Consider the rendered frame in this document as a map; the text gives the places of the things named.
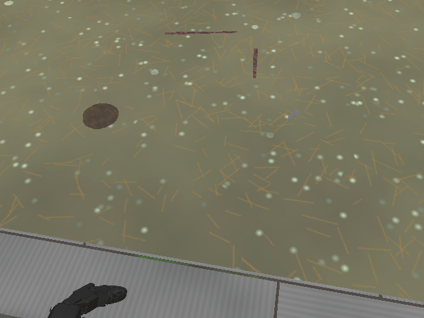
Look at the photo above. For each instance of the left robot hand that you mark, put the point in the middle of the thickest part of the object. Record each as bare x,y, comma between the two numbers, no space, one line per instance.
86,299

